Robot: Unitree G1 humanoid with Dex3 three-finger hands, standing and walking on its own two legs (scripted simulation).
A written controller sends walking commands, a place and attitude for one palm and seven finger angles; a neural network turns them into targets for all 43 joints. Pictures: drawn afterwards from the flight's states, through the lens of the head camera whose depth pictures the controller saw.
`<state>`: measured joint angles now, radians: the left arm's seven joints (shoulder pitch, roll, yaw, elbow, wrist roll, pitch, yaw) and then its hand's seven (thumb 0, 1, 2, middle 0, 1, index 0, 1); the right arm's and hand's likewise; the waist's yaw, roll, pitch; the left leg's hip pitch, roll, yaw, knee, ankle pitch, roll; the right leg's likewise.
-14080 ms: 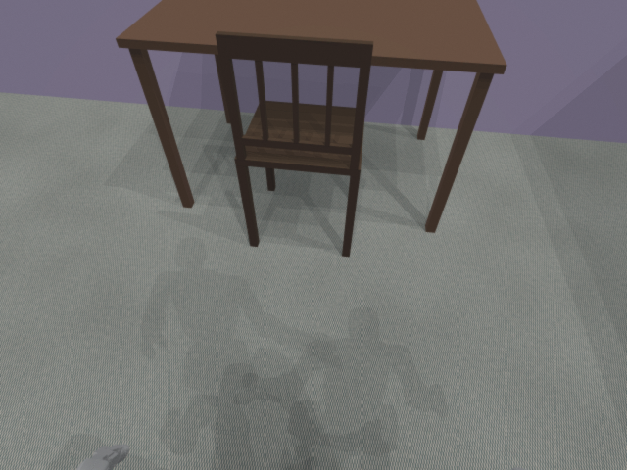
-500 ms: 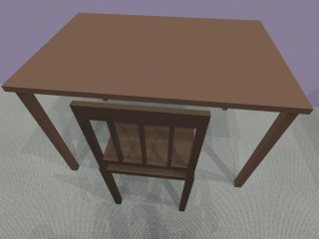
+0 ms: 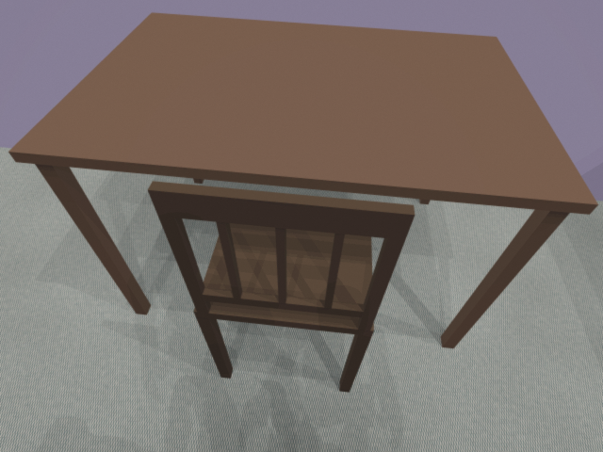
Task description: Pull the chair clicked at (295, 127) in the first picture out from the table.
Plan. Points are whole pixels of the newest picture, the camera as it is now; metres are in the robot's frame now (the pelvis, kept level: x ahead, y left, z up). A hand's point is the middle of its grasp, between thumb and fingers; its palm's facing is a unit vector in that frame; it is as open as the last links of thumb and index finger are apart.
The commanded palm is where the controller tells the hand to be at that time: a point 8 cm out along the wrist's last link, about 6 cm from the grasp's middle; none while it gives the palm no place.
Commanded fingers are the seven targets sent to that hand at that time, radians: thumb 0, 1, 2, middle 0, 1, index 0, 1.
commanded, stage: look again from close up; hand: left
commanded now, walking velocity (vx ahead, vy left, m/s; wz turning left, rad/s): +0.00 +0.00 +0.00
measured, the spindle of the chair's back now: (281, 266) +0.45 +0.07 -0.10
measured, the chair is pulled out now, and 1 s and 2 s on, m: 0.00 0.00 0.00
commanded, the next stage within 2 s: raise the hand toward the chair's back in 0.64 s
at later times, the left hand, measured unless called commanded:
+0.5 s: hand out of the picture -0.02 +0.18 -0.18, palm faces +0.01 -0.98 -0.18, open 7.4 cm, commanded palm none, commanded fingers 0.00 0.90 0.90 -0.20 -0.30 -0.20 -0.30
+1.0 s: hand (184, 374) +0.21 +0.17 -0.01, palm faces +0.15 -0.99 -0.04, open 8.0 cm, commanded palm +0.11 +0.23 -0.07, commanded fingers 0.00 0.57 0.76 -0.17 -0.25 -0.17 -0.25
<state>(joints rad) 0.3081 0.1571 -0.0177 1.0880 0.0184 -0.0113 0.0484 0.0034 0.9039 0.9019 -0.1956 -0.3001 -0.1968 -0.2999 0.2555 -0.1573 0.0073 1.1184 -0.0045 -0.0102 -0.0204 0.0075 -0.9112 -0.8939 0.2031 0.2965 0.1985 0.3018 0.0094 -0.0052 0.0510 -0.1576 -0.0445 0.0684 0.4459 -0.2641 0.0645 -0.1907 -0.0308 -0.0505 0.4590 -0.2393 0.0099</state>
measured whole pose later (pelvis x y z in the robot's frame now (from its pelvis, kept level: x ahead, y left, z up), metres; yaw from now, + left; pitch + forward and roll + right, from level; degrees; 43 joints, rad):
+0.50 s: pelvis +0.00 +0.02 +0.00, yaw -1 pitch -1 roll +0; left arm 0.32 0.12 -0.01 1.10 0.02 -0.01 0.06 0.00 0.90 0.90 -0.19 -0.30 -0.20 -0.30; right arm 0.28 -0.12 0.01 1.14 0.00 -0.01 -0.03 0.01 -0.91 -0.89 0.20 0.30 0.20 0.30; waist 0.01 0.00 0.05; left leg -0.16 -0.07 0.09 0.42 -0.25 0.09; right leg -0.21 -0.06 -0.02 0.46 -0.23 0.04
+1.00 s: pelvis -0.01 +0.00 -0.03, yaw +2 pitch +5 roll +0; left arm 0.34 0.15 0.05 0.18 -0.17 -0.29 0.00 0.02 0.81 0.85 -0.18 -0.28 -0.18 -0.28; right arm 0.29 -0.28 -0.02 0.75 0.01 -0.28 -0.03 0.02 -0.92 -0.89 0.21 0.30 0.20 0.30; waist -0.05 0.02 -0.11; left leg -0.44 -0.07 0.06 0.71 -0.36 0.07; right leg -0.47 -0.03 -0.06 0.74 -0.35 -0.02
